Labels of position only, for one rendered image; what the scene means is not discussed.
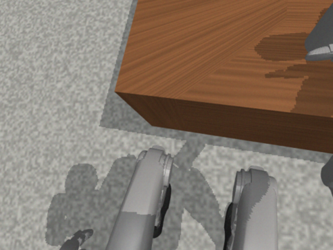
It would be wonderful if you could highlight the right robot foot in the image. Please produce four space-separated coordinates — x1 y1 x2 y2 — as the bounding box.
223 203 233 250

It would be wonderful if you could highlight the right robot arm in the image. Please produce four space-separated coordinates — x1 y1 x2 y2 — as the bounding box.
321 155 333 196

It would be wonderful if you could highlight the left robot hand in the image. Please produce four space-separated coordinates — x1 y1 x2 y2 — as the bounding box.
60 229 94 250

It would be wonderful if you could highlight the left robot foot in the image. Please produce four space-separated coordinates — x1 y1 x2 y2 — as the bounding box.
153 184 171 239

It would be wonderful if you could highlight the bottle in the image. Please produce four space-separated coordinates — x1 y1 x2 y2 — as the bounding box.
304 3 333 52

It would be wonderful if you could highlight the right robot hand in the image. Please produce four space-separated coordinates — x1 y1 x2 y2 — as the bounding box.
305 44 333 62

